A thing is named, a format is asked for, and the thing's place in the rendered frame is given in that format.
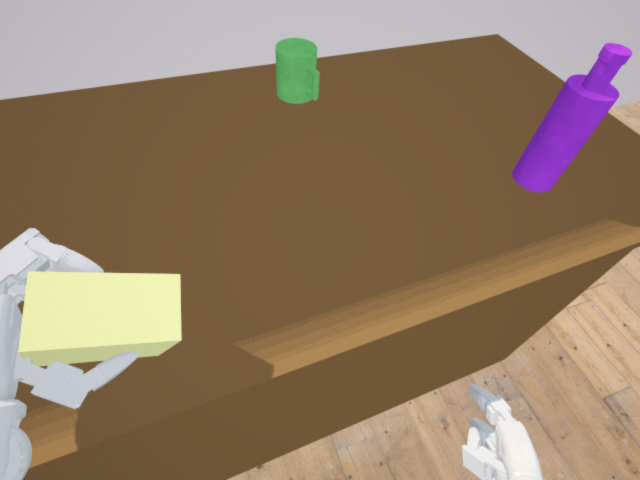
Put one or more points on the sponge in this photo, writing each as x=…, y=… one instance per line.
x=77, y=317

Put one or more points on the left robot forearm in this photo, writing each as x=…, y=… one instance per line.
x=15, y=446

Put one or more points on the left robot hand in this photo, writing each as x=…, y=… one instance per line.
x=61, y=383

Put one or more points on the right robot hand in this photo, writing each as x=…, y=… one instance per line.
x=509, y=451

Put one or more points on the table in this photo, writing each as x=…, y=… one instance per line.
x=337, y=258

